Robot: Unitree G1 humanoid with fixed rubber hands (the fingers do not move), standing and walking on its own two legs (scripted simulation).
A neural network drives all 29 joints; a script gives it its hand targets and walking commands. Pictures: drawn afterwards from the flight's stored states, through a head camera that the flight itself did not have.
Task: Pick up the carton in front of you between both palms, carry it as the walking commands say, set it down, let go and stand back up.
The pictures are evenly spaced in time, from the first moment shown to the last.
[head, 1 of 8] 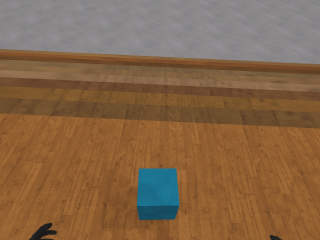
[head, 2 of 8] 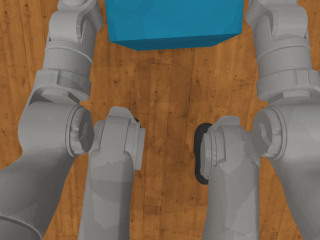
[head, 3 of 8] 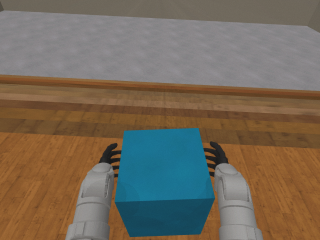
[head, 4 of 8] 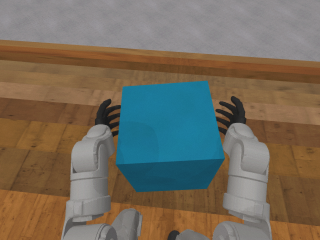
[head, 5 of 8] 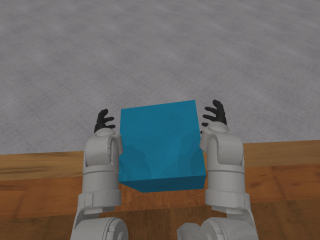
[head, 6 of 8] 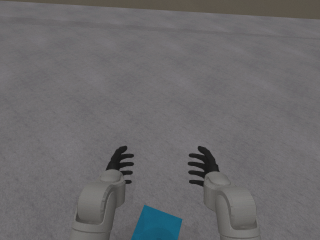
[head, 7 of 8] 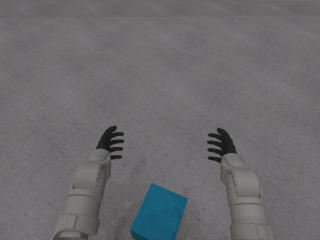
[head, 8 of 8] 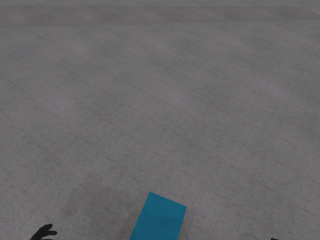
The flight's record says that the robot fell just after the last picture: no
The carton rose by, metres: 0.66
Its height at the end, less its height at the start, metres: -1.22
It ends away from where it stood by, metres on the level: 5.26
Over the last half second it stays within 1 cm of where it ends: yes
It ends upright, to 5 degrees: no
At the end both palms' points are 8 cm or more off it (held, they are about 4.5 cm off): yes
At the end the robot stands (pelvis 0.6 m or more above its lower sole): yes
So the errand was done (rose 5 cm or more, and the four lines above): no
